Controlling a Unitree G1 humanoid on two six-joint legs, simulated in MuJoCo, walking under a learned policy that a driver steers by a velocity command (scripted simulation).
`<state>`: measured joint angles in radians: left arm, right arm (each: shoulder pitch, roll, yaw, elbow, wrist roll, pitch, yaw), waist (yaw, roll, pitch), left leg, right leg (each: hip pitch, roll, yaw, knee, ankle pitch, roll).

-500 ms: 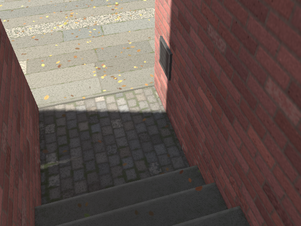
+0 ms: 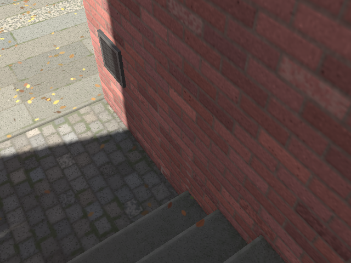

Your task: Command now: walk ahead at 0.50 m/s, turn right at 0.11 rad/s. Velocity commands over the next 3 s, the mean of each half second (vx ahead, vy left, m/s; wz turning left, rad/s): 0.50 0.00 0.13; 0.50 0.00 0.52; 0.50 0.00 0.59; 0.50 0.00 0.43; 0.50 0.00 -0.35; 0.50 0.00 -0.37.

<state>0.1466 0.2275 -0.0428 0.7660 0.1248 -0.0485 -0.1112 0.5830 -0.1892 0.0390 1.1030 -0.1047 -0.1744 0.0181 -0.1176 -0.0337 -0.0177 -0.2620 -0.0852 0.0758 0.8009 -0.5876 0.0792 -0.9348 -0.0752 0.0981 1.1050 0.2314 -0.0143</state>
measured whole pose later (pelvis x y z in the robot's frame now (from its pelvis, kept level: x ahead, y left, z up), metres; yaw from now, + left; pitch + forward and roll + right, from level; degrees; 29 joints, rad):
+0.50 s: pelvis +0.30 -0.04 -0.17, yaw +5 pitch +2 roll -4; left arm 0.43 0.21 0.01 1.00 0.12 -0.13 -0.02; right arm 0.23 -0.24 -0.02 0.94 -0.09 -0.07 0.06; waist -0.02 0.07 0.00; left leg -0.74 0.11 -0.08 1.10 0.00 0.03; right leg -0.30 -0.02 -0.26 0.66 -0.38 -0.05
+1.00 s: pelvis +0.53 +0.11 -0.36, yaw +23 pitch +1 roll +2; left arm 0.15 0.25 0.01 0.87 0.12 -0.10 -0.06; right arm 0.47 -0.18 0.01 1.12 -0.08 -0.14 0.05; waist -0.06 -0.04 -0.03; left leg -0.33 -0.10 0.01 0.78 -0.48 0.10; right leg -0.89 -0.14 0.05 1.33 0.00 -0.06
